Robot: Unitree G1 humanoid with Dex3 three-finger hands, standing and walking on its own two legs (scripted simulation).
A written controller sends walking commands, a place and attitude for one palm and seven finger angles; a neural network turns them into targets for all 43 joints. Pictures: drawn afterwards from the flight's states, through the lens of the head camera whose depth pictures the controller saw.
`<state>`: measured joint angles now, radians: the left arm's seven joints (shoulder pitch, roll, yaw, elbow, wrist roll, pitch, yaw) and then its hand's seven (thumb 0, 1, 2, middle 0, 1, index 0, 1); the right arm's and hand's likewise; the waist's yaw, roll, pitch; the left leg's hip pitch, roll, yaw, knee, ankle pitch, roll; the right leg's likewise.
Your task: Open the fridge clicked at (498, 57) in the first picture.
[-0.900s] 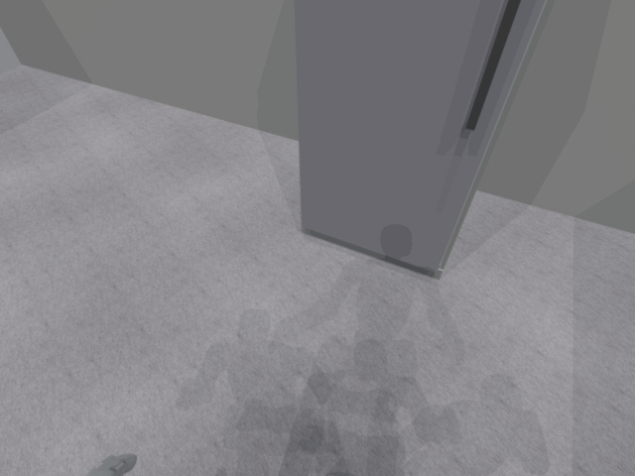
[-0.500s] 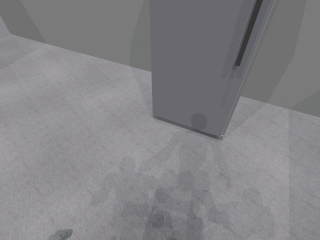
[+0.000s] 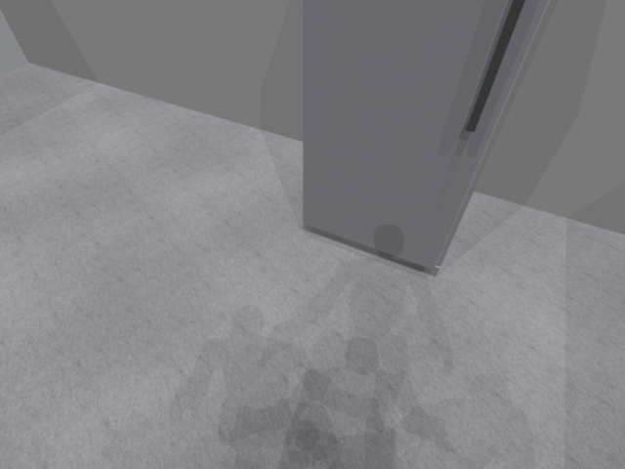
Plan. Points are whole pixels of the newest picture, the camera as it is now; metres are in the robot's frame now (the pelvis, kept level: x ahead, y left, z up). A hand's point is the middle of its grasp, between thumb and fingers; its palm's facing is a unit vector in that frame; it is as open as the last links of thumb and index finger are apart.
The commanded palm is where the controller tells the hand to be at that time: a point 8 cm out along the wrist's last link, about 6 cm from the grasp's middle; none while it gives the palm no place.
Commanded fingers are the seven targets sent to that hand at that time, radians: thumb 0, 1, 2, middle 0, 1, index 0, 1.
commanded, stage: look at it before walking up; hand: right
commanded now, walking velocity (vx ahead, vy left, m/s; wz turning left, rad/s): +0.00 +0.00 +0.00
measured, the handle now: (506, 33) +0.95 -0.36 +0.17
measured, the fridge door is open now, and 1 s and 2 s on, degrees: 0 0 0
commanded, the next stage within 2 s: walk to a spot facing it in 0.54 s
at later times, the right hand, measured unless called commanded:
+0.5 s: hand out of the picture +0.07 -0.24 -0.16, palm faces -0.03 +0.95 -0.32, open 7.4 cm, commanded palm none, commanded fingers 0.00 -0.90 -0.90 0.20 0.30 0.20 0.30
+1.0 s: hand out of the picture +0.07 -0.18 -0.19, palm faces -0.11 +0.97 -0.20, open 7.4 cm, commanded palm none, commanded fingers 0.00 -0.90 -0.90 0.20 0.30 0.20 0.30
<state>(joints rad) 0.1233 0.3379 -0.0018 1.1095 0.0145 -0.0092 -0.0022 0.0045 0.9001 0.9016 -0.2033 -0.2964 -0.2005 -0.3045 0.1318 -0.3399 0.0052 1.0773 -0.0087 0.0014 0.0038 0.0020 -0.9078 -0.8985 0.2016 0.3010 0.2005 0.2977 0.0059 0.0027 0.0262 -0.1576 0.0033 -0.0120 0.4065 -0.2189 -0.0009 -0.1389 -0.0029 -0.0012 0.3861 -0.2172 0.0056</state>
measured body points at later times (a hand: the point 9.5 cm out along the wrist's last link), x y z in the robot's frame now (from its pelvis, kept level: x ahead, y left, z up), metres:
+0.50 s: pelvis +0.00 +0.00 +0.00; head +0.01 +0.00 +0.45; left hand +0.08 +0.30 -0.13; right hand +0.08 -0.29 -0.13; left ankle +0.00 +0.12 -0.74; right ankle +0.00 -0.12 -0.74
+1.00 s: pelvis +0.07 +0.02 -0.02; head +0.07 +0.02 +0.43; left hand +0.03 +0.26 -0.18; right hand +0.08 -0.23 -0.17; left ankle +0.03 +0.11 -0.74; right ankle +0.00 -0.12 -0.74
